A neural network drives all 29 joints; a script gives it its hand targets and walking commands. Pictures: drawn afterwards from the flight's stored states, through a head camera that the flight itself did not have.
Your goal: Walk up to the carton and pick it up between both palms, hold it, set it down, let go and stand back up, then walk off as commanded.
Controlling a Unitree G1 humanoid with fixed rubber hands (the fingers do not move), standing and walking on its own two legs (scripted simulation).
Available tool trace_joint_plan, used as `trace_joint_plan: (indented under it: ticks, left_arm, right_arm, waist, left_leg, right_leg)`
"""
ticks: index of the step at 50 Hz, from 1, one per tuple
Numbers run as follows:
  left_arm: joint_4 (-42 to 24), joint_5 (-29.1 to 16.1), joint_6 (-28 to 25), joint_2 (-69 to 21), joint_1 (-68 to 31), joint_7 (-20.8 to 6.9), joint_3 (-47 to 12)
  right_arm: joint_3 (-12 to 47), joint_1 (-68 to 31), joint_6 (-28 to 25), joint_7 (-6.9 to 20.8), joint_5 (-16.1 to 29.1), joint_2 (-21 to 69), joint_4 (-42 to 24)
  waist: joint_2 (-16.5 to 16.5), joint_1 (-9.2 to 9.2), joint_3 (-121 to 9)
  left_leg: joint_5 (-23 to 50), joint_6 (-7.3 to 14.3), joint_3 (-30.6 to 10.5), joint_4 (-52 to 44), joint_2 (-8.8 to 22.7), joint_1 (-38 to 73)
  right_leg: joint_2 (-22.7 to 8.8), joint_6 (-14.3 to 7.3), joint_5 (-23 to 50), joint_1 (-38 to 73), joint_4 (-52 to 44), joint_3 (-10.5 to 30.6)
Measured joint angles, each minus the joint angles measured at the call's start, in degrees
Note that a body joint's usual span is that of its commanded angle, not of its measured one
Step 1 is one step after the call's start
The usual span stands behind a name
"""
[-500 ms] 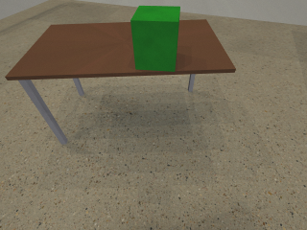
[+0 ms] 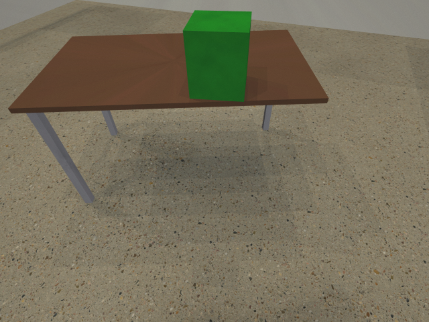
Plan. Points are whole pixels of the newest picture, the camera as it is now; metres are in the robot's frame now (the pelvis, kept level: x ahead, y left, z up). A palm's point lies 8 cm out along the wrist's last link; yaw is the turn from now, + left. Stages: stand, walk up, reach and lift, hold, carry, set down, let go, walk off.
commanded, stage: stand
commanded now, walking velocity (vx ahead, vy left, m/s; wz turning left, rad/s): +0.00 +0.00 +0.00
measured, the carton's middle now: (219, 56) +1.00 -0.02 +0.04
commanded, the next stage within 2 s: none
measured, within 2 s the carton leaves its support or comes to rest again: neither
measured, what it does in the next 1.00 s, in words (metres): stands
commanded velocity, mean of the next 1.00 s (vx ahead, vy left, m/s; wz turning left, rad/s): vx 0.00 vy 0.00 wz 0.00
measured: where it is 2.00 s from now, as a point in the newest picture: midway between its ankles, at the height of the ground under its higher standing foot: outside the picture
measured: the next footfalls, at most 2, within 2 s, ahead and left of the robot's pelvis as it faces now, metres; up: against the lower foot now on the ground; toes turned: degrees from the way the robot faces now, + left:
none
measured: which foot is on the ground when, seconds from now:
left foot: down 0.00-1.00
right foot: down 0.00-1.00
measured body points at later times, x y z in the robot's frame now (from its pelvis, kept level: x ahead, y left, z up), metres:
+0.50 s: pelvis +0.00 +0.00 +0.00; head +0.01 +0.01 +0.45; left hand +0.11 +0.32 -0.10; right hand +0.06 -0.32 -0.12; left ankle +0.04 +0.13 -0.72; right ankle +0.04 -0.14 -0.72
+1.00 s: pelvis +0.00 +0.00 +0.00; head +0.00 +0.01 +0.45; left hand +0.11 +0.32 -0.10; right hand +0.06 -0.32 -0.12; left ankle +0.04 +0.13 -0.72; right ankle +0.04 -0.14 -0.72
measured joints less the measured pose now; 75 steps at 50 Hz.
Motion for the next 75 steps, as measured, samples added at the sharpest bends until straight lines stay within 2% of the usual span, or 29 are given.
trace_joint_plan:
  ticks: [75]
  left_arm:
    - [0.2, 0.0, 0.4, 0.0, 0.0, 0.0, 0.0]
  right_arm:
    - [-0.5, 0.0, 0.1, 0.0, 0.0, 0.0, 0.3]
  waist:
    - [-0.2, 0.00, -0.4]
  left_leg:
    - [0.2, 0.0, 0.0, -0.8, 0.1, 0.0]
  right_leg:
    - [0.0, 0.0, 0.2, 0.0, -0.9, 0.0]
